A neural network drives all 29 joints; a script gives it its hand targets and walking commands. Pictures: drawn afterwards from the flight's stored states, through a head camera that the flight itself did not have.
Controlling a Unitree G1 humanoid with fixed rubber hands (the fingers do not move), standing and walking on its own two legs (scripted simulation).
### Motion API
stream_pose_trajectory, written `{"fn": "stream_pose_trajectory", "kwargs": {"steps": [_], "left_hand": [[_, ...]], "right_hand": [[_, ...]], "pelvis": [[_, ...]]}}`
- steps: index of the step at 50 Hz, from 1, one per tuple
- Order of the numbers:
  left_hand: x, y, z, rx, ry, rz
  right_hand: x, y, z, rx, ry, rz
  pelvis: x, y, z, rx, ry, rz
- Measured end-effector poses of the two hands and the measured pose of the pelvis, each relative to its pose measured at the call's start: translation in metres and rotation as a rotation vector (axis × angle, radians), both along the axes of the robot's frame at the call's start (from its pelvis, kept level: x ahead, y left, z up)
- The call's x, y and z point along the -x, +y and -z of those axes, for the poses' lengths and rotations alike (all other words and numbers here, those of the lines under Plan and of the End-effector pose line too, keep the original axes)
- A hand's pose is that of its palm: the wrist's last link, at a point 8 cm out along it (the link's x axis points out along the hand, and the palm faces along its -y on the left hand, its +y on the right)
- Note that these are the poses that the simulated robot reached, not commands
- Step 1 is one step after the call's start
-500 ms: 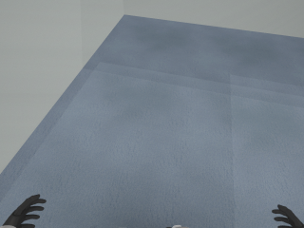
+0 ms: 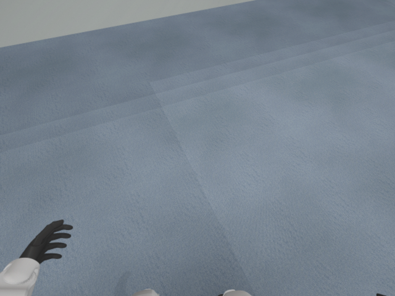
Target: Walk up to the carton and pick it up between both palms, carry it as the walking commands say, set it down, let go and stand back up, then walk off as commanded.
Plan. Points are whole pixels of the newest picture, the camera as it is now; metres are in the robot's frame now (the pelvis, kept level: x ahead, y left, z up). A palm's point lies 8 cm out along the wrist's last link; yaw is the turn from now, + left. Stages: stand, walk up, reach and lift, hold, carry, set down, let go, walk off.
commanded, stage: walk up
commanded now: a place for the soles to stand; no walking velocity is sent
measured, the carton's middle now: out of the picture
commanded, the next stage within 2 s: none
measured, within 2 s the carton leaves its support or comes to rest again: neither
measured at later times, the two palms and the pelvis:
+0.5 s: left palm (162, 146) +0.48 +0.08 -0.04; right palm out of the picture -0.01 -0.46 -0.05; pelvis +0.13 -0.10 -0.01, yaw -26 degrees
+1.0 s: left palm (248, 102) +0.65 -0.18 -0.05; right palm out of the picture +0.01 -0.52 -0.02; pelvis +0.28 -0.24 +0.01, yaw -49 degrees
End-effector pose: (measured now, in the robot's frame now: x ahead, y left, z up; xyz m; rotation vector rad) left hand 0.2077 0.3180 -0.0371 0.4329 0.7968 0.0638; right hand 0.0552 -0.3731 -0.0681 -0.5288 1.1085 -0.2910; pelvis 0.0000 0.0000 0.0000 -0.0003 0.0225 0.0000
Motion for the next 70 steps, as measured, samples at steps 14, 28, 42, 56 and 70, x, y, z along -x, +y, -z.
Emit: {"fn": "stream_pose_trajectory", "kwargs": {"steps": [14,28,42,56,70], "left_hand": [[-0.121,-0.079,0.026,0.061,0.102,0.276],[-0.271,-0.242,0.008,0.025,-0.015,0.483],[-0.347,-0.323,0.043,0.01,0.174,0.619],[-0.483,-0.6,0.014,0.026,-0.062,0.909],[-0.499,-0.606,0.061,-0.094,0.193,0.809]], "right_hand": [[0.017,-0.025,-0.041,0.094,-0.165,0.288],[0.04,-0.092,-0.011,0.027,-0.075,0.525],[-0.012,-0.126,-0.04,0.111,-0.175,0.66],[0.058,-0.185,-0.01,0.046,0.04,0.99],[-0.088,-0.31,0.0,0.014,-0.131,0.877]], "pelvis": [[-0.075,-0.018,-0.007,-0.008,-0.014,0.307],[-0.147,-0.109,0.003,0.006,-0.016,0.508],[-0.243,-0.17,-0.006,-0.002,-0.02,0.758],[-0.293,-0.306,0.012,0.006,-0.03,0.917],[-0.382,-0.418,0.013,0.029,-0.017,1.011]]}}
